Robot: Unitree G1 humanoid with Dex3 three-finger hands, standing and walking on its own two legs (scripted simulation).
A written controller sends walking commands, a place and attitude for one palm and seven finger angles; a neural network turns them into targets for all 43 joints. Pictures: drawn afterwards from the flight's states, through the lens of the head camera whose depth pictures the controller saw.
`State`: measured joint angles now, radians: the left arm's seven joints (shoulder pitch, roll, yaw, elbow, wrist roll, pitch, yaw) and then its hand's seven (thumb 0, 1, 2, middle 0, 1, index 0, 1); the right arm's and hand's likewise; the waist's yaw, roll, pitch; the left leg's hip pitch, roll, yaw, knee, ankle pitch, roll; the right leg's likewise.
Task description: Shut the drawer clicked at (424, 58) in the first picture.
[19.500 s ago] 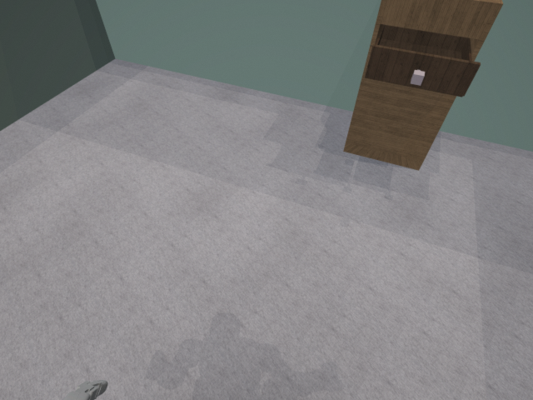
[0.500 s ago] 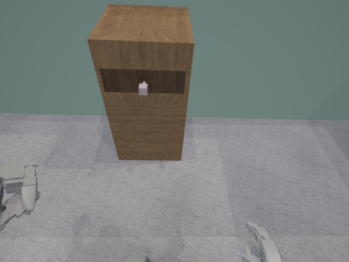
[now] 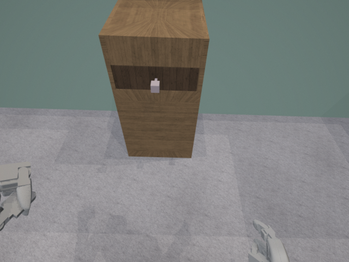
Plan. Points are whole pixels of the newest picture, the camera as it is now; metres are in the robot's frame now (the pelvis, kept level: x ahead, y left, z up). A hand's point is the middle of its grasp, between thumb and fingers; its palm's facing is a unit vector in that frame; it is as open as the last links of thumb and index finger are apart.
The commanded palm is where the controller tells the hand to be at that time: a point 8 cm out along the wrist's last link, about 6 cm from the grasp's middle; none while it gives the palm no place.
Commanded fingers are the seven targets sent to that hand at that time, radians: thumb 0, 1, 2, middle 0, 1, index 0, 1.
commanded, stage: let the arm hang, fingers relaxed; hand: left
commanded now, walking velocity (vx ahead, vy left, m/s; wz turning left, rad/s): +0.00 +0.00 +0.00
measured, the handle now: (155, 84) +0.84 +0.13 -0.11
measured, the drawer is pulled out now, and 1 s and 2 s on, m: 0.00 0.00 0.00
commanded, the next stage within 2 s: look to check the result in 1.12 s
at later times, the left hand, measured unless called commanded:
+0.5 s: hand out of the picture -0.08 +0.22 -0.17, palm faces +0.06 -0.97 -0.23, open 4.3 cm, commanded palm none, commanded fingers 0.00 0.90 0.90 -0.40 -0.52 -0.40 -0.52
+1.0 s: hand out of the picture -0.04 +0.17 -0.17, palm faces +0.04 -0.99 -0.17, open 7.3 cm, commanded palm none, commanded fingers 0.00 0.90 0.90 -0.20 -0.30 -0.20 -0.30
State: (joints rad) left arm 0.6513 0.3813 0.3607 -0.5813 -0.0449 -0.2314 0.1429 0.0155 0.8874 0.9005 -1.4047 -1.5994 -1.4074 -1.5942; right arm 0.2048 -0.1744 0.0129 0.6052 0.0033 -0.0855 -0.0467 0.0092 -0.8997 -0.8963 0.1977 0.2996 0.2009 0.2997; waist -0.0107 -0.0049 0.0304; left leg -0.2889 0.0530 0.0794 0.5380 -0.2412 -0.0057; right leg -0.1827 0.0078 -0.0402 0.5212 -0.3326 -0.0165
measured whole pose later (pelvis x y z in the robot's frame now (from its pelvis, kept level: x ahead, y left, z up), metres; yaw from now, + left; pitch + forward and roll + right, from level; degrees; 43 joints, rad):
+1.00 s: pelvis -0.04 +0.02 +0.01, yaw +1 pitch -2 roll +0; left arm 0.29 0.11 0.01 1.14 0.02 -0.01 0.03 0.01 0.91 0.90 -0.21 -0.31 -0.21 -0.30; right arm 0.33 -0.11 -0.02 1.13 -0.03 0.02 -0.02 0.00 -0.90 -0.90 0.19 0.30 0.20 0.30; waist -0.02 0.02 0.03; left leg -0.27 0.02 0.08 0.43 -0.13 0.02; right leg -0.18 -0.02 -0.05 0.47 -0.26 0.00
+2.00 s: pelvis +0.00 -0.01 +0.01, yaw +1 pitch -2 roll +0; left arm 0.23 0.17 0.02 1.15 0.01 -0.02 0.02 0.01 0.91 0.90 -0.20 -0.30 -0.20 -0.29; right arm 0.23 -0.17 -0.02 1.15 -0.02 0.01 -0.03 0.00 -0.90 -0.90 0.19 0.30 0.20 0.30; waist -0.01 0.01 0.07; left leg -0.20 0.05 0.06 0.40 -0.16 -0.02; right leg -0.09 0.01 -0.07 0.40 -0.27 -0.03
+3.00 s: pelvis +0.02 -0.01 +0.01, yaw +1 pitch -2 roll +0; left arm 0.17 0.24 0.02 1.15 0.01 -0.02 0.01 0.01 0.91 0.90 -0.20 -0.30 -0.20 -0.29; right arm 0.16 -0.25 -0.01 1.14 -0.02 0.00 -0.02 0.00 -0.90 -0.90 0.20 0.30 0.20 0.30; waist -0.01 0.01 0.06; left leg -0.15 0.05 0.07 0.34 -0.16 -0.02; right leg -0.04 0.01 -0.05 0.33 -0.26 -0.03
